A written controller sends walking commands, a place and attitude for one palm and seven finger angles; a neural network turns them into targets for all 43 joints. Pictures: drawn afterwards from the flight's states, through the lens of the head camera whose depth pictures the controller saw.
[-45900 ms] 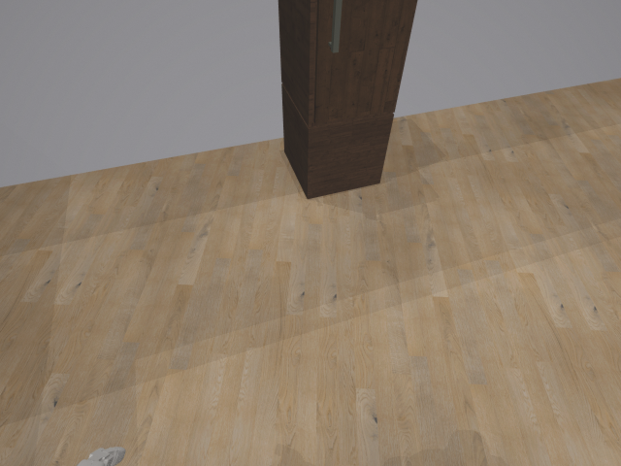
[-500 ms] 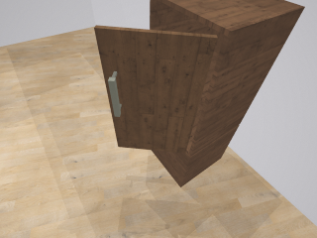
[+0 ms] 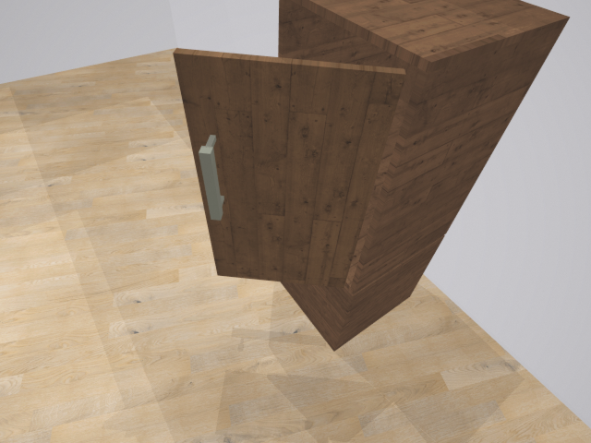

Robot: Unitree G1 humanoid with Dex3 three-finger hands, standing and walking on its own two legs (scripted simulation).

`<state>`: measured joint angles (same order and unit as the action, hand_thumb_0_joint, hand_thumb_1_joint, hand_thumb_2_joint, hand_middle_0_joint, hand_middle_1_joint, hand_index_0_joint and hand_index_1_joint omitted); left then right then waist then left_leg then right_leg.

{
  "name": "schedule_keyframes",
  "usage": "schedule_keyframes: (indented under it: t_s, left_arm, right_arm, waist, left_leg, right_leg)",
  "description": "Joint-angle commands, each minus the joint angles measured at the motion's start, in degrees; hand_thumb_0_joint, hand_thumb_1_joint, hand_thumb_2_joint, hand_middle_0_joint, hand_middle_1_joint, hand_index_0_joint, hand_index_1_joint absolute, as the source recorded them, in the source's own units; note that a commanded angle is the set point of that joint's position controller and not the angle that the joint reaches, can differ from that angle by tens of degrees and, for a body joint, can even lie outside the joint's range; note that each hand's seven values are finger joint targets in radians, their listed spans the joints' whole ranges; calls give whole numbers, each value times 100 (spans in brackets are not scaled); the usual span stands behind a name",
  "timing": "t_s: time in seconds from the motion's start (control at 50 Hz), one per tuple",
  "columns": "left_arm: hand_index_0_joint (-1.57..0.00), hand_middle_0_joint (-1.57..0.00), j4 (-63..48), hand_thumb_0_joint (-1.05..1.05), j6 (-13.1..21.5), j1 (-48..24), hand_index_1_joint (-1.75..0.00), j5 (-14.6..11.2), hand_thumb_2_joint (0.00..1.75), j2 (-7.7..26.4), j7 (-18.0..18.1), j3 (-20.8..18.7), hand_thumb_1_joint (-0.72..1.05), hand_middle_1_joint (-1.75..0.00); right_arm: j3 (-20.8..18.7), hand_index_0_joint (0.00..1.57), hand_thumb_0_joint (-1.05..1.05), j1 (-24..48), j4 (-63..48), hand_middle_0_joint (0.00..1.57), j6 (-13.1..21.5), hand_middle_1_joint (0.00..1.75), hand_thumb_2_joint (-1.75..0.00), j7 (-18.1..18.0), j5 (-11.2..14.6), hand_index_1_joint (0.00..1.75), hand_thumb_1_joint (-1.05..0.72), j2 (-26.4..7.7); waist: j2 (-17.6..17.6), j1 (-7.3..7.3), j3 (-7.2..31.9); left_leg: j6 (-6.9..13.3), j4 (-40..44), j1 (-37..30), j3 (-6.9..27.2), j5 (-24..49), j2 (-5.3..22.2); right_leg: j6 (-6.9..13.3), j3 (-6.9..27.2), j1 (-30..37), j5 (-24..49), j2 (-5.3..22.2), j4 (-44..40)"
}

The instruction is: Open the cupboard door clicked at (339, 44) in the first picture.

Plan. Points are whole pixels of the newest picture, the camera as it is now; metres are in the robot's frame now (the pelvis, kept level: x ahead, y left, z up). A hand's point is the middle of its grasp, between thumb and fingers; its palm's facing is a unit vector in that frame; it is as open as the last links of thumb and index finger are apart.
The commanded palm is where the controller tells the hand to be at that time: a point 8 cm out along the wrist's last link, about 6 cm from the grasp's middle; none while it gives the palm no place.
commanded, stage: look again from close up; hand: left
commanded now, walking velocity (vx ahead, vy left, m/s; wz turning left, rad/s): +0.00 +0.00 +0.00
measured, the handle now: (214, 179) +0.55 +0.19 +0.02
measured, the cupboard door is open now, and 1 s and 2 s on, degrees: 50 50 50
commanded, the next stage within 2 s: raise the hand with hooked fingers in 0.04 s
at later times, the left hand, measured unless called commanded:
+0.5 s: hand (206, 392) +0.19 +0.13 -0.03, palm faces -0.08 -1.00 +0.01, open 8.2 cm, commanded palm +0.13 +0.22 -0.05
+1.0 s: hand (155, 373) +0.21 +0.20 -0.02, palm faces -0.01 -1.00 -0.06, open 11.2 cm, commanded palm +0.17 +0.25 -0.01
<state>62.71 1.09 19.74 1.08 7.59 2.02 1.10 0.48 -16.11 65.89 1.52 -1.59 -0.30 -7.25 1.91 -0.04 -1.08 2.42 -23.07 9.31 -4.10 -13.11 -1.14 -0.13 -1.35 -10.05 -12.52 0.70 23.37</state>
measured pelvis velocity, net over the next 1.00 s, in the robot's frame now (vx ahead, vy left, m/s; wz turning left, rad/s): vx -0.01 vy -0.03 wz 0.04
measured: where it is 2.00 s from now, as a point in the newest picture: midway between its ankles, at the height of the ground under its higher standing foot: outside the picture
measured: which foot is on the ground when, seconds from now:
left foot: down 0.00-1.00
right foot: down 0.00-1.00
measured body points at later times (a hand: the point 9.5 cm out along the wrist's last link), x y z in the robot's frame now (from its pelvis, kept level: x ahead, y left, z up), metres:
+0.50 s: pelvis -0.02 -0.02 -0.07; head +0.01 -0.01 +0.38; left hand +0.19 +0.19 -0.03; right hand +0.20 -0.28 -0.10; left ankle +0.00 +0.09 -0.74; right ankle +0.00 -0.12 -0.74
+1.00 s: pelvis -0.01 -0.03 -0.07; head +0.05 -0.03 +0.37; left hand +0.20 +0.25 -0.01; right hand +0.15 -0.26 -0.16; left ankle -0.01 +0.09 -0.74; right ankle +0.00 -0.12 -0.74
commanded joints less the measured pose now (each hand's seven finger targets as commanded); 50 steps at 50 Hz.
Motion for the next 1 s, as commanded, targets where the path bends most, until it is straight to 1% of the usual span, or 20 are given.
schedule_keyframes:
  t_s: [0.0, 0.1, 0.12, 0.14, 0.16, 0.18, 0.2, 0.22, 0.24, 0.28, 0.34, 0.38, 0.42, 0.48, 0.52, 0.6, 0.68, 0.82, 0.88, 0.98]
  left_arm:
    - [-20, -20, -126, 0, 74, 476, -30, -23, 90, 449, 60, -102, 90, -30]
    - [-20, -20, -115, 0, 76, 496, -30, -24, 90, 440, 55, -104, 90, -30]
    - [-20, -20, 120, 0, 143, 555, -30, 64, 90, 645, 249, -80, 90, -30]
    - [-20, -20, -8953, 0, 1274, -3586, -32, -1202, 89, 1665, 171, -439, 88, -32]
    - [-20, -20, -7539, 0, 943, -1574, -33, -761, 88, 1387, 485, -533, 85, -33]
    - [-21, -21, -6409, 0, 178, 35, -34, -842, 87, 393, 648, 48, 83, -34]
    - [-21, -21, -6429, 0, 82, 37, -36, -1025, 86, -391, 560, 554, 81, -36]
    - [-21, -21, -6980, 0, 342, -181, -37, -1180, 85, -287, 463, 626, 78, -37]
    - [-21, -21, -6997, 0, 608, -180, -39, -1114, 84, 53, 422, 391, 76, -39]
    - [-21, -21, -6250, 0, 1111, 74, -42, -1008, 82, -98, 147, 335, 71, -42]
    - [-22, -22, -5485, 0, 2277, 1443, -47, -1272, 79, -190, -754, -135, 64, -47]
    - [-22, -22, -5255, 0, 3009, 1971, -50, -1403, 77, 592, -1527, -1062, 60, -50]
    - [-22, -22, -5646, 0, 3452, 1693, -53, -1364, 75, 1228, -2012, -1674, 55, -53]
    - [-23, -23, -6590, 0, 3006, 1246, -57, -1678, 72, 1234, -2094, -1713, 48, -57]
    - [-23, -23, -7428, 0, 2832, 714, -60, -1788, 70, 1287, -1938, -1766, 43, -60]
    - [-24, -24, -8447, 0, 3123, -90, -66, -1824, 66, 1314, -1967, -1598, 34, -66]
    - [-25, -25, -7679, 0, 3066, -574, -72, -1997, 62, 1296, -2535, -1295, 25, -72]
    - [-26, -26, -6992, 0, 2019, -48, -82, -2366, 55, 2007, -2880, -2488, 8, -82]
    - [-26, -26, -6872, 0, 1986, 36, -87, -2440, 52, 2056, -2680, -2730, 1, -87]
    - [-27, -27, -6613, 0, 2282, -377, -94, -2335, 47, 1812, -2618, -2354, -10, -94]
  right_arm:
    - [-81, 20, 0, -385, -141, 20, 68, 30, -90, -24, -14, 30, -90, -536]
    - [-78, 20, 0, -403, -146, 20, 77, 30, -90, -30, -16, 30, -90, -535]
    - [-61, 20, 0, 116, -567, 20, 104, 30, -90, 25, 27, 30, -90, -776]
    - [-221, 20, 0, -52, -2777, 20, 876, 30, -90, -192, 229, 30, -90, -1821]
    - [-18, 20, 0, 481, -2423, 20, 1426, 30, -90, -359, 280, 30, -90, -1274]
    - [-137, 20, 0, 397, -2411, 20, 1611, 30, -90, -315, 406, 30, -90, -978]
    - [-120, 20, 0, 223, -2377, 20, 1696, 30, -90, -326, 443, 30, -90, -1121]
    - [-156, 20, 0, 387, -2714, 20, 1851, 30, -90, -357, 456, 30, -90, -1314]
    - [-210, 20, 0, 377, -2820, 20, 1956, 30, -90, -366, 360, 30, -90, -1499]
    - [-303, 20, 0, 359, -3113, 20, 2026, 30, -90, -246, 203, 30, -90, -1512]
    - [-484, 20, 0, 629, -3600, 20, 1977, 30, -90, 16, 88, 30, -90, -1430]
    - [-625, 20, 0, 752, -3919, 20, 1797, 30, -90, 230, 70, 30, -90, -1498]
    - [-683, 20, 0, 997, -4306, 20, 1619, 30, -90, 283, 85, 30, -90, -1479]
    - [-616, 20, 0, 1062, -4757, 20, 1257, 30, -90, 193, 161, 30, -90, -1396]
    - [-588, 20, 0, 920, -4894, 20, 1143, 30, -90, 95, 194, 30, -90, -1318]
    - [-505, 20, 0, 520, -4648, 20, 1156, 30, -90, -100, 134, 30, -90, -1266]
    - [-358, 20, 0, 486, -4278, 20, 1378, 30, -90, -203, 179, 30, -90, -1402]
    - [-355, 20, 0, 631, -4341, 20, 1422, 30, -90, -273, 312, 30, -90, -1389]
    - [-341, 20, 0, 683, -4343, 20, 1407, 30, -90, -254, 291, 30, -90, -1309]
    - [-345, 20, 0, 541, -4278, 20, 1462, 30, -90, -215, 275, 30, -90, -1425]
  waist:
    - [-158, -20, -330]
    - [-180, -27, -302]
    - [-638, -144, -580]
    - [-1614, 678, 2294]
    - [-1786, 106, 2182]
    - [-1153, 233, 1117]
    - [-694, 311, 338]
    - [-512, 345, -35]
    - [-71, 463, 128]
    - [638, 468, -2]
    - [1271, -120, 406]
    - [581, -425, 796]
    - [342, -505, 1335]
    - [-309, -546, 1675]
    - [-665, -347, 1977]
    - [-606, 161, 2174]
    - [-579, 473, 1699]
    - [-138, -92, 2592]
    - [-77, -229, 2401]
    - [-112, -17, 1721]
  left_leg:
    - [-54, 552, 279, 706, 466, 686]
    - [-51, 536, 251, 698, 528, 687]
    - [-207, -428, 541, 459, 1250, 763]
    - [-232, 94, -1098, 533, 1161, 178]
    - [-235, 124, -905, 454, 1344, 399]
    - [-373, 332, -12, 717, 385, 468]
    - [-245, 235, 581, 730, -508, 365]
    - [-163, 20, 840, 847, -943, 304]
    - [-138, -280, 1006, 872, -1058, 245]
    - [-185, -920, 1549, 891, -1071, 124]
    - [-303, -1894, 2532, 591, -881, 50]
    - [-391, -2475, 2860, 418, -342, -73]
    - [-292, -2923, 3297, 289, -96, -107]
    - [-229, -3037, 3392, 235, -191, -143]
    - [-161, -3252, 3277, 257, -132, -88]
    - [-88, -3636, 3041, 507, 291, 105]
    - [-56, -3873, 3342, 617, -59, 145]
    - [-67, -3382, 3317, 554, 183, 83]
    - [-115, -3167, 3279, 577, 301, 79]
    - [-89, -2868, 3085, 558, 57, 78]
  right_leg:
    - [214, 511, -109, 568, 525, -354]
    - [216, 507, -87, 620, 526, -353]
    - [178, 544, -390, 1515, 716, -211]
    - [174, -16, 124, 1056, 86, 280]
    - [307, -166, -153, 92, -54, 772]
    - [197, -395, -846, -632, -67, 900]
    - [169, -422, -1028, -499, -76, 751]
    - [136, -431, -1142, -607, -56, 612]
    - [116, -420, -1386, -855, -71, 647]
    - [109, -482, -2064, -1178, -88, 1012]
    - [183, -470, -2726, -1642, -100, 1832]
    - [331, -236, -2530, -922, -52, 2378]
    - [331, -51, -2486, -329, -7, 2898]
    - [296, 193, -2392, -324, -52, 3018]
    - [225, 393, -2409, -283, -29, 2881]
    - [107, 338, -2706, 520, -116, 3009]
    - [99, 378, -3110, -22, -158, 2858]
    - [-62, 561, -1792, 180, 73, 2437]
    - [-64, 496, -1613, 439, 70, 2418]
    - [36, 195, -2242, -234, -55, 2331]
